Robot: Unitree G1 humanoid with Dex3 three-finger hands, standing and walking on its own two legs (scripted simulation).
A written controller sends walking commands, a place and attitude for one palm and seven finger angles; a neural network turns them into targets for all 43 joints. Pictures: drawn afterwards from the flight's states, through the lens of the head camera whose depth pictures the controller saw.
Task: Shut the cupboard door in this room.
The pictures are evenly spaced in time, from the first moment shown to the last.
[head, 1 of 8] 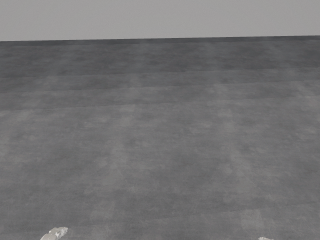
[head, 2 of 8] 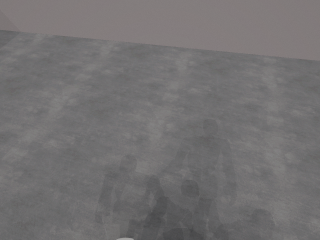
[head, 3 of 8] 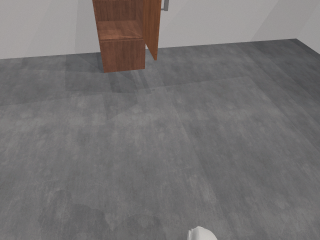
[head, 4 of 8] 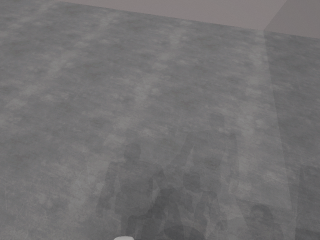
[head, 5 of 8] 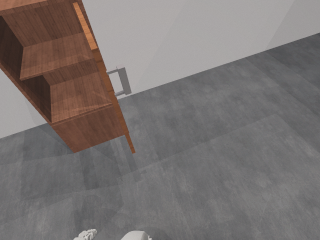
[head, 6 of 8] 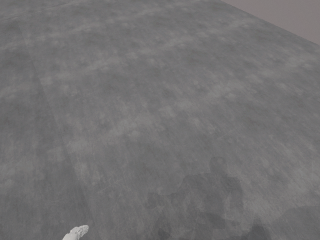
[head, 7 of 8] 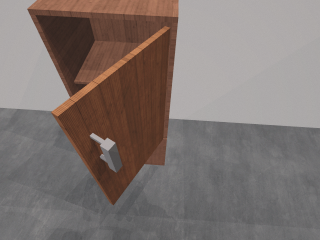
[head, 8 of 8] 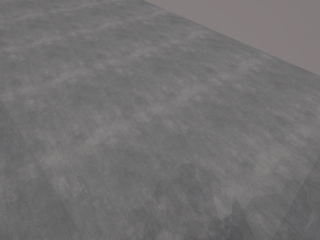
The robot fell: no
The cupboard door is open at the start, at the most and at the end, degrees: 92 92 60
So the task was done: no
